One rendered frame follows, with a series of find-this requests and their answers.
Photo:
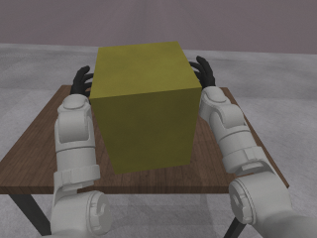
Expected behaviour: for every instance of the robot right hand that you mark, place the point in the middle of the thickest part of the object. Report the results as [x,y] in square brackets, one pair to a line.
[205,73]

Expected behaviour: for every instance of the carton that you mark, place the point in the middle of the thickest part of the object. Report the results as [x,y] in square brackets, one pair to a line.
[145,98]

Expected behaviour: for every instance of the robot right forearm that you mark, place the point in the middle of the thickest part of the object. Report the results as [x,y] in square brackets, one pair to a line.
[241,154]

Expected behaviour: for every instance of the robot right upper arm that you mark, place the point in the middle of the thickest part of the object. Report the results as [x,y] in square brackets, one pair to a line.
[261,200]

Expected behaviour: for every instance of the robot left upper arm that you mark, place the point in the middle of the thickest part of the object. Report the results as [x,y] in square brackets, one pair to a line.
[81,215]

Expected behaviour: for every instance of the table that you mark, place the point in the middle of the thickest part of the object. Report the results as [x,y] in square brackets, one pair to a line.
[29,166]

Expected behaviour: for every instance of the robot left hand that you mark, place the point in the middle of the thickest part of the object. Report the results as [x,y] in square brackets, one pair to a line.
[79,86]

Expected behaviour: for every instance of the robot left forearm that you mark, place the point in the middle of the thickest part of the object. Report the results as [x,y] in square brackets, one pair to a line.
[75,148]

